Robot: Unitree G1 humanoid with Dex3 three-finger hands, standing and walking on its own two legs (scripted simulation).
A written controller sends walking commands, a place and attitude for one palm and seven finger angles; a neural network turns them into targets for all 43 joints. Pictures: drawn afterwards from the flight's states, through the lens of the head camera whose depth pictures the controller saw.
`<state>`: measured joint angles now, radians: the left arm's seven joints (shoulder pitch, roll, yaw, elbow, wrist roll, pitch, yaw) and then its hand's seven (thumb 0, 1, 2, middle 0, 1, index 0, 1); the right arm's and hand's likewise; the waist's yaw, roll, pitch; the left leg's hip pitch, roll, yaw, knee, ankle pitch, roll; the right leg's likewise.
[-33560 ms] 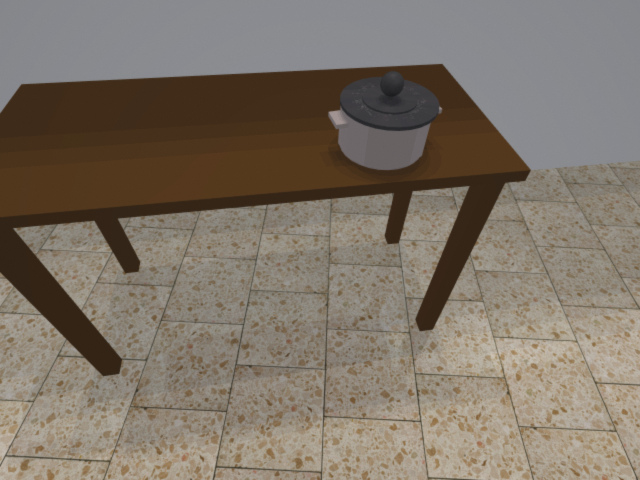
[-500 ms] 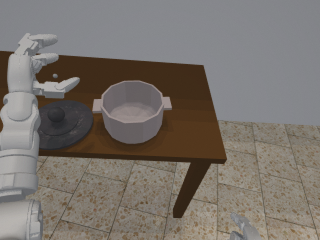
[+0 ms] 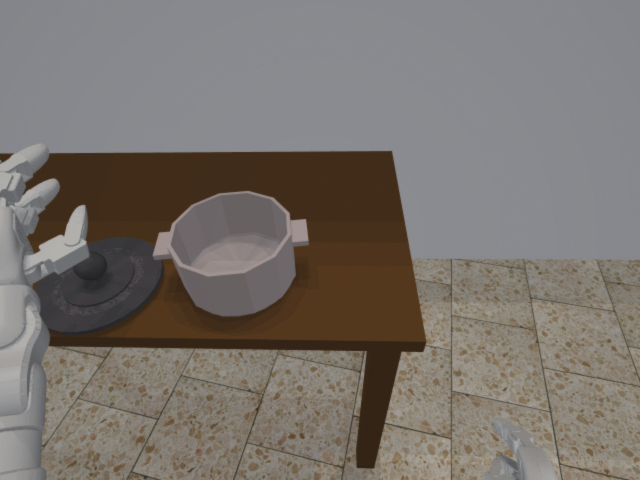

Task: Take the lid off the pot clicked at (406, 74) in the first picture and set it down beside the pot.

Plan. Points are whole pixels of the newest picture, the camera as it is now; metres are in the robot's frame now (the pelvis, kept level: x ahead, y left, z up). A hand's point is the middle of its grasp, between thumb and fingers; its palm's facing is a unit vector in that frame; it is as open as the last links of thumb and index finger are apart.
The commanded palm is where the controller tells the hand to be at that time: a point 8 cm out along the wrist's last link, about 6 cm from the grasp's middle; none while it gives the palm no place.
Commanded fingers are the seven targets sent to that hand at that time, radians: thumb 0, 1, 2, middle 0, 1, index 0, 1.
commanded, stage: draw the hand back to the body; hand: left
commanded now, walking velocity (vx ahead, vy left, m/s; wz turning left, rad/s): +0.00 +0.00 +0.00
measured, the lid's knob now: (90, 265) +0.41 +0.42 +0.02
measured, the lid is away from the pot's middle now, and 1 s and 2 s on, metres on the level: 0.24 0.24 0.24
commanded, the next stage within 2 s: step back with the hand held close in 1.00 s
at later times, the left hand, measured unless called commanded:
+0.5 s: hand (61, 304) +0.23 +0.27 +0.18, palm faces +0.46 -0.83 -0.32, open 7.4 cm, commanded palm +0.17 +0.30 +0.20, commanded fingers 0.00 0.90 0.90 -0.20 -0.30 -0.20 -0.30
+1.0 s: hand (7, 383) +0.15 +0.28 +0.17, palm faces +0.40 -0.85 -0.35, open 7.4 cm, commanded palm +0.10 +0.32 +0.19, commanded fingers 0.00 0.90 0.90 -0.20 -0.30 -0.20 -0.30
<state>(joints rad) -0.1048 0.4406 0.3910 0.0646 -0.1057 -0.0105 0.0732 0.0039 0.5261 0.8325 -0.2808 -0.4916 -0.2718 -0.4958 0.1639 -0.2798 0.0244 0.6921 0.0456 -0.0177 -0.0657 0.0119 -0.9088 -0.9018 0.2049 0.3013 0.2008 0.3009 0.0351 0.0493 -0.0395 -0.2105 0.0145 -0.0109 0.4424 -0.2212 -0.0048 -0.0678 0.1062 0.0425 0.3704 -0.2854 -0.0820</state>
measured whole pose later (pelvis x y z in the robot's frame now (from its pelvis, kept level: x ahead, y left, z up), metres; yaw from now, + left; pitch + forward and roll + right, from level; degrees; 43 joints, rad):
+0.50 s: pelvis +0.00 -0.01 +0.00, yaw +0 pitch -3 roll +0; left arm 0.22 0.39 0.37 -0.24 -0.13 -0.02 0.06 0.01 0.89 0.90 -0.22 -0.30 -0.21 -0.30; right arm 0.14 -0.24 0.03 0.68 0.02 -0.05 -0.07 0.01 -0.91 -0.90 0.21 0.30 0.20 0.30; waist 0.06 0.05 -0.01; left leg -0.17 0.01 -0.01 0.44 -0.22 -0.01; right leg -0.04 0.11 0.04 0.38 -0.29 -0.09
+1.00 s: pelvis -0.02 +0.03 +0.00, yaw +1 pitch -5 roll -1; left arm 0.50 0.35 0.30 -0.51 -0.11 -0.07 0.06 0.01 0.89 0.90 -0.21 -0.30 -0.21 -0.30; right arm 0.16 -0.22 0.03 0.66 -0.01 -0.11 -0.07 0.01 -0.91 -0.90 0.21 0.30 0.20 0.30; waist 0.08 0.05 0.01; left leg -0.16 -0.02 -0.01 0.44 -0.20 0.03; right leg 0.00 0.07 0.03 0.35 -0.26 -0.04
